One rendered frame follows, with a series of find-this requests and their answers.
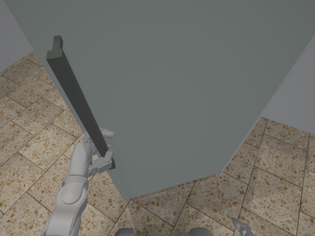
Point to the left robot hand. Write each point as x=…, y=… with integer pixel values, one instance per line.
x=83, y=152

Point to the right robot hand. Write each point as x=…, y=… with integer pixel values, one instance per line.
x=244, y=229

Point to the handle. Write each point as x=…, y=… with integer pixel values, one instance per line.
x=62, y=70

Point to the left robot forearm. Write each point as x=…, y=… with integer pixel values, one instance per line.
x=70, y=202

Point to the fridge door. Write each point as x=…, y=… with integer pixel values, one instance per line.
x=179, y=82

